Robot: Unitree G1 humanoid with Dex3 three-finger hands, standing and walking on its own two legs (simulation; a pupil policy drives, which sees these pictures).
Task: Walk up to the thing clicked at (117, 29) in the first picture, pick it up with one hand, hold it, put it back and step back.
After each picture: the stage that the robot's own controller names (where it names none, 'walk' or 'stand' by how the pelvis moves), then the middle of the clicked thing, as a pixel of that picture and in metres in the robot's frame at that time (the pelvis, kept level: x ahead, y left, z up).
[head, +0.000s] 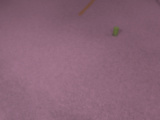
stand; (115, 31) +1.71 -0.46 -0.72
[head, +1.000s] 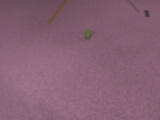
walk; (87, 34) +1.64 +0.00 -0.70
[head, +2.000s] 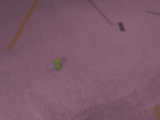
walk; (58, 64) +1.10 +0.30 -0.72
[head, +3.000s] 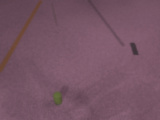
walk; (57, 98) +0.68 +0.22 -0.70
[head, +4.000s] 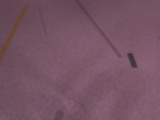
stand; out of the picture +0.42 +0.18 -0.70
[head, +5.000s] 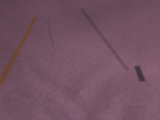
stand; out of the picture +0.37 +0.18 -0.71
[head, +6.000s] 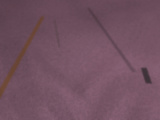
stand; out of the picture +0.37 +0.17 -0.72
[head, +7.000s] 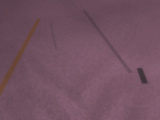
stand; out of the picture +0.37 +0.17 -0.73
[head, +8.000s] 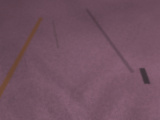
stand; out of the picture +0.37 +0.17 -0.73
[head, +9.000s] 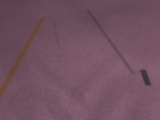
stand; out of the picture +0.36 +0.16 -0.73
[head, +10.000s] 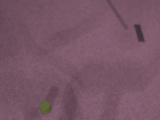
go down; (45, 107) +0.40 +0.17 -0.59
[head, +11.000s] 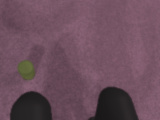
go down; (27, 71) +0.45 +0.21 -0.32
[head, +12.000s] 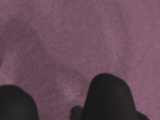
close in; out of the picture +0.44 +0.23 -0.25
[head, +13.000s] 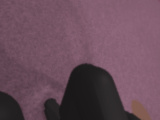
close; out of the picture +0.43 +0.26 -0.22
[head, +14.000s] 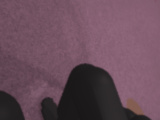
lift; out of the picture +0.42 +0.25 -0.23
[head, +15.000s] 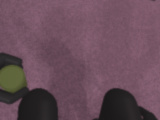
lift; (14, 82) +0.33 +0.23 -0.06
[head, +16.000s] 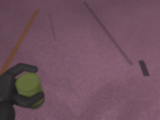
hold; (31, 91) +0.33 +0.16 +0.06
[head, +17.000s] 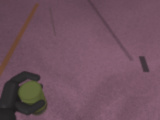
hold; (34, 98) +0.32 +0.17 +0.01
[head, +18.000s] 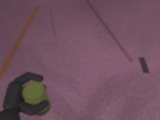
hold; (37, 99) +0.32 +0.16 +0.01
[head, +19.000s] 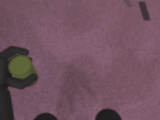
crouch; (25, 72) +0.40 +0.18 -0.06
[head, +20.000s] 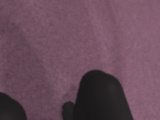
lower; out of the picture +0.45 +0.27 -0.17
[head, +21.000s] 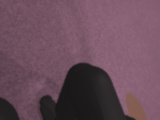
lower; out of the picture +0.44 +0.29 -0.23
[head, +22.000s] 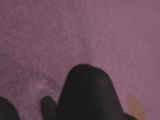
lower; out of the picture +0.44 +0.29 -0.23
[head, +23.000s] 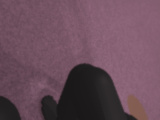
lower; out of the picture +0.45 +0.29 -0.23
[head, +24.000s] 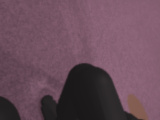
rest; out of the picture +0.45 +0.29 -0.23
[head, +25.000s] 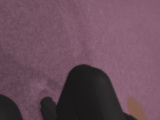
withdraw; out of the picture +0.44 +0.27 -0.24
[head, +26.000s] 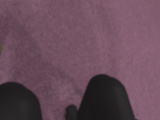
stand; out of the picture +0.45 +0.24 -0.26
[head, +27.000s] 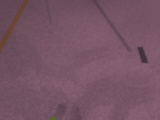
stand; out of the picture +0.41 +0.15 -0.62
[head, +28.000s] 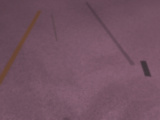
stand; out of the picture +0.40 +0.16 -0.67
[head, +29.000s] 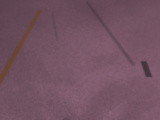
stand; out of the picture +0.39 +0.16 -0.67
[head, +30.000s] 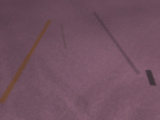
stand; out of the picture +0.43 +0.15 -0.72
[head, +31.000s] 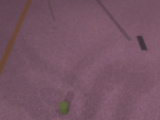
walk; (64, 108) +0.50 +0.15 -0.70
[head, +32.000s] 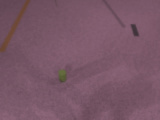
walk; (62, 76) +0.79 +0.13 -0.69
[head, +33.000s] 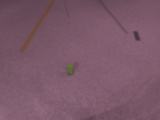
stand; (70, 69) +1.06 +0.17 -0.71
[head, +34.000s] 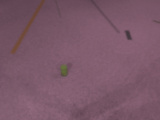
stand; (64, 70) +1.04 +0.17 -0.73
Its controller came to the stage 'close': yes
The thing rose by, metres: 0.72
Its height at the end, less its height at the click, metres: +0.00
